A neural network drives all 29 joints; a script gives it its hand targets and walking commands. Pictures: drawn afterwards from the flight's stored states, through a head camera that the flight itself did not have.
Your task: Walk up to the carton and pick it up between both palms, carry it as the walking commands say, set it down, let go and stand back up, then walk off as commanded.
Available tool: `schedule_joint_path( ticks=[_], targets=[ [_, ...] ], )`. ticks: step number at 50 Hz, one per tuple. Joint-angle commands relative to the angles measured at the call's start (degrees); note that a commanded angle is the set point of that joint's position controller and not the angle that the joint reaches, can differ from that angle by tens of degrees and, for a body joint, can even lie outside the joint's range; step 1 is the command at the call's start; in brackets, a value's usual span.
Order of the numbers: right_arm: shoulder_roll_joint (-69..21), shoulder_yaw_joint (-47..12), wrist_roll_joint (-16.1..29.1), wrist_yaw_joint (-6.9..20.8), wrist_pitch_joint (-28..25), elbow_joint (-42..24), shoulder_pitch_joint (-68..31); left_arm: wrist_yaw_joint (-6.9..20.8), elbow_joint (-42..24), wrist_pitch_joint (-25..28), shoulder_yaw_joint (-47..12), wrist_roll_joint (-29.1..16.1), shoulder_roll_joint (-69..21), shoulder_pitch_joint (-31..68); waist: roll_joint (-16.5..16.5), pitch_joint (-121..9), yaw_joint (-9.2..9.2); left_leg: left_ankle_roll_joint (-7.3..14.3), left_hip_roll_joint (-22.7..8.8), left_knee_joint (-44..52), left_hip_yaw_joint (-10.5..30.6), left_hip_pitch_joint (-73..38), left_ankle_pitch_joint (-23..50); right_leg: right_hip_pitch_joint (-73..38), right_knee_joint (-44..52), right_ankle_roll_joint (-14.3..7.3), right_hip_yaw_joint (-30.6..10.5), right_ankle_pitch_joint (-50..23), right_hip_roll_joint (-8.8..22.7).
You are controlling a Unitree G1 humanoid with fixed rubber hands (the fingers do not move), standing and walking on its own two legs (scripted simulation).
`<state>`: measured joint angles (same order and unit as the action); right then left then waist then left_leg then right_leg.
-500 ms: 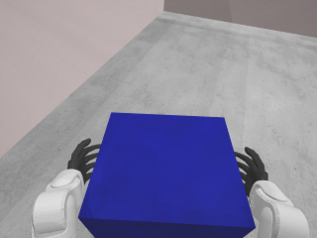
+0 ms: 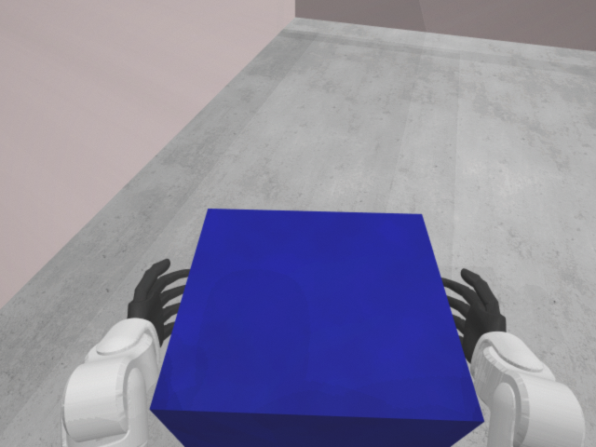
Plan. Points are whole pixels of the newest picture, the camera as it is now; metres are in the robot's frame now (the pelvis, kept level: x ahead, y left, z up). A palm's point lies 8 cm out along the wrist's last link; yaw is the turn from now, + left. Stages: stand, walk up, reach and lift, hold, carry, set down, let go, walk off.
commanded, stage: carry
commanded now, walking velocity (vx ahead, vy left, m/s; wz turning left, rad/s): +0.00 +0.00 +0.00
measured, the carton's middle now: (311, 338) +0.26 +0.00 +0.01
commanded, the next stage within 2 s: hold in 0.52 s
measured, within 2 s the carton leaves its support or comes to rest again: neither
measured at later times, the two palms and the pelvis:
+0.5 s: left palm (145, 318) +0.24 +0.20 +0.09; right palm (472, 323) +0.25 -0.19 +0.09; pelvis +0.01 +0.00 +0.00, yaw +1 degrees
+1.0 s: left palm (168, 313) +0.28 +0.19 +0.04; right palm (451, 318) +0.29 -0.19 +0.04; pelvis +0.02 +0.00 +0.02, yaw -2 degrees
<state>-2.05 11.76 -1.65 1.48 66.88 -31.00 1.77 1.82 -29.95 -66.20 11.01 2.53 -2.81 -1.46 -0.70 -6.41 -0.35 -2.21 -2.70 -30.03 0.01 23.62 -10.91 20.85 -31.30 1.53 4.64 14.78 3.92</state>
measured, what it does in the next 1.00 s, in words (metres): stands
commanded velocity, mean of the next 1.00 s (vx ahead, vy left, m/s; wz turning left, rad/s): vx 0.00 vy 0.00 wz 0.00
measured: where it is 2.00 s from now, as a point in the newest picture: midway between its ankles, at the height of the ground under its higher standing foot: outside the picture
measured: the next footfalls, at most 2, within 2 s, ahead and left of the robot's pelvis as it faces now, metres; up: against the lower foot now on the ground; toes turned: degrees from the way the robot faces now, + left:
none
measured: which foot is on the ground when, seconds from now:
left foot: down 0.00-1.00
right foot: down 0.00-1.00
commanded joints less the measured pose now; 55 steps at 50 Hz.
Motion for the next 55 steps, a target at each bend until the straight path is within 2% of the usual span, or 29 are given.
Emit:
schedule_joint_path(
  ticks=[1,11,26,27,28,29,30,31,32,33,34,35,36,37,39,42,43,46,49,51,53,55],
  targets=[
    [-39.57,-45.69,15.88,3.59,0.01,-8.06,-22.36,3.02,-7.70,-0.26,-45.90,-15.91,-39.41,22.06,1.67,-8.74,-0.07,2.01,-6.01,2.82,5.70,-5.07,7.97,-3.37,7.01,-2.14,-7.92,-0.10,7.42],
    [-39.65,-45.28,15.75,3.55,-0.16,-7.67,-22.54,3.11,-7.72,-0.18,-46.06,-16.14,-39.61,22.44,0.97,-9.34,-0.17,2.35,-6.09,2.37,5.82,-5.21,10.95,-4.96,5.71,-2.15,-7.25,-2.14,7.10],
    [-39.75,-44.97,15.79,3.54,-0.24,-7.29,-22.98,2.99,-7.55,-0.21,-45.90,-16.10,-39.58,22.72,0.75,-9.05,-0.26,2.75,-5.87,2.28,6.00,-5.07,10.97,-5.58,5.00,-1.97,-6.89,-2.02,7.03],
    [-19.64,-24.87,-1.06,4.63,-9.38,12.81,-22.64,3.21,12.56,9.85,-25.80,2.25,-19.47,17.09,0.61,14.79,0.06,3.58,9.56,9.66,2.49,-3.13,-15.46,-2.86,14.54,-4.88,-6.37,15.72,-6.36],
    [0.46,-10.68,-1.66,3.35,-14.29,32.92,-25.06,2.43,32.66,15.22,-7.56,1.14,0.63,21.90,-0.27,14.87,-0.84,4.20,8.93,10.06,3.06,-2.02,-17.60,-1.11,13.50,-5.74,-6.34,19.66,-5.41],
    [-1.68,-13.88,-1.40,2.06,-20.52,41.36,-22.91,1.52,37.18,20.76,-12.12,-1.48,-1.49,21.62,-1.76,9.95,-0.79,3.37,8.82,8.29,2.98,-5.71,-15.25,-3.18,11.17,-5.61,-6.02,15.80,-4.30],
    [-8.93,-18.14,0.82,2.27,-26.09,35.33,-17.73,1.87,29.23,25.26,-20.00,-4.11,-9.01,19.48,-4.00,2.96,-0.25,2.59,7.36,7.25,2.68,-8.61,-8.02,-8.13,9.08,-4.72,-6.28,3.40,-3.77],
    [-16.11,-23.28,4.58,3.07,-29.39,28.73,-18.06,2.77,22.73,28.11,-27.67,-6.56,-17.44,20.56,-3.13,-12.51,0.76,2.15,6.34,6.64,2.69,-11.35,2.53,-16.30,7.99,-3.43,-7.06,-9.41,-4.52],
    [-18.93,-27.59,7.84,3.94,-30.81,21.89,-22.23,2.99,17.28,29.44,-32.06,-7.67,-23.05,22.62,-0.89,-21.22,1.21,1.91,5.44,6.79,2.60,-14.96,11.71,-18.72,7.58,-2.20,-6.46,-16.99,-5.90],
    [-22.05,-30.71,10.59,4.57,-31.78,16.76,-29.75,3.35,13.46,30.69,-34.11,-8.54,-24.78,26.74,1.12,-26.48,1.37,2.12,5.15,6.90,2.99,-16.40,19.32,-20.80,6.90,-1.12,-6.43,-23.94,-6.96],
    [-23.45,-31.94,11.68,5.21,-32.18,15.03,-27.91,3.60,11.94,31.44,-34.48,-9.03,-26.44,24.01,1.68,-29.36,1.37,2.29,3.83,7.72,3.75,-19.25,27.13,-20.52,7.12,0.05,-6.53,-26.31,-7.66],
    [-23.71,-30.93,10.97,5.63,-31.77,16.00,-24.52,3.84,12.68,31.40,-34.79,-9.13,-27.05,21.54,1.10,-27.55,2.70,2.51,2.35,8.77,4.74,-21.60,32.30,-17.74,8.52,1.02,-6.11,-23.38,-8.38],
    [-23.32,-29.49,9.65,5.88,-30.93,19.03,-21.20,4.24,15.30,30.99,-34.37,-8.97,-26.32,19.75,0.24,-22.96,3.63,2.75,1.51,10.13,5.05,-22.14,33.64,-15.45,10.31,1.42,-5.70,-19.37,-8.79],
    [-22.58,-28.40,8.59,6.11,-30.14,22.69,-19.26,4.60,18.40,30.55,-33.16,-8.22,-25.29,18.67,-0.78,-16.97,3.58,2.82,1.30,11.92,4.93,-21.68,31.99,-14.06,12.29,1.44,-5.62,-15.18,-8.63],
    [-22.45,-28.24,7.45,6.71,-29.38,27.28,-19.96,5.31,23.32,30.14,-30.46,-6.33,-24.09,18.66,-1.87,-8.55,1.88,2.92,2.17,14.44,3.85,-18.92,24.66,-14.84,14.45,0.89,-5.37,-10.72,-8.42],
    [-27.64,-30.99,7.44,8.44,-29.14,27.74,-24.82,6.60,26.11,29.89,-29.36,-4.79,-27.90,20.50,-0.28,-6.98,-0.50,3.38,4.13,15.28,2.16,-16.37,17.46,-18.19,15.00,0.54,-6.04,-11.92,-8.20],
    [-34.61,-41.12,5.47,9.88,-28.37,31.87,-25.21,7.56,27.53,27.61,-26.45,-4.02,-34.69,11.38,2.77,-0.11,-8.93,2.04,8.14,13.62,1.18,-17.73,20.16,-21.52,16.75,-1.32,-8.01,-22.50,-8.44],
    [-37.82,-33.21,1.71,11.57,-30.38,36.53,-28.87,10.79,30.01,28.37,-25.43,-2.51,-34.32,23.80,3.95,1.61,-3.90,2.11,8.62,13.49,0.66,-17.77,11.37,-17.63,17.42,-0.72,-7.95,-14.51,-8.49],
    [-41.94,-28.97,-0.08,13.25,-33.14,40.32,-34.88,14.19,31.81,30.48,-27.51,-3.63,-37.48,34.87,2.36,-1.59,0.01,1.67,9.30,12.67,0.44,-21.10,7.62,-14.94,17.73,-1.14,-7.56,-9.84,-8.22],
    [-43.67,-25.39,-1.55,13.87,-34.26,43.42,-37.97,16.17,35.88,31.71,-27.59,-3.85,-39.97,40.50,1.53,-2.85,2.64,1.42,9.75,12.10,0.39,-21.59,5.75,-14.44,17.39,-1.24,-7.03,-8.37,-8.24],
    [-44.22,-22.25,-2.94,14.59,-34.80,47.08,-40.38,17.51,41.82,32.62,-25.71,-2.77,-41.85,43.61,1.39,-2.79,3.59,1.39,9.96,11.92,0.51,-21.15,3.81,-14.12,16.99,-1.44,-6.58,-6.15,-8.45],
    [-44.80,-20.09,-3.48,15.58,-35.00,50.06,-42.83,18.26,46.46,33.24,-22.64,-1.09,-42.82,45.10,1.37,-3.02,2.84,1.46,9.80,11.94,0.65,-20.34,2.71,-14.22,16.32,-1.62,-6.27,-4.45,-8.73]
  ],
)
